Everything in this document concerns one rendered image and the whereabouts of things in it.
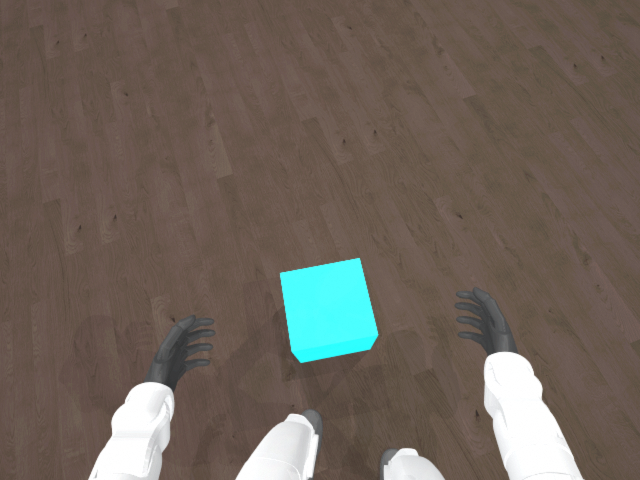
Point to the left robot forearm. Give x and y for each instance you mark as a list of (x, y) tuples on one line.
[(140, 433)]

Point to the right robot shin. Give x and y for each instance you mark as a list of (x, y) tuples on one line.
[(405, 451)]

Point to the left robot hand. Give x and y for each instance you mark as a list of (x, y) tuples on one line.
[(169, 364)]

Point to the carton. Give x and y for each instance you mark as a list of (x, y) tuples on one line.
[(328, 310)]

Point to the left robot thigh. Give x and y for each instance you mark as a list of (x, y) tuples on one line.
[(287, 452)]

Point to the right robot forearm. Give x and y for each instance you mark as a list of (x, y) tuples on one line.
[(529, 438)]

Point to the right robot hand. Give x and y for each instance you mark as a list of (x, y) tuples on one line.
[(497, 335)]

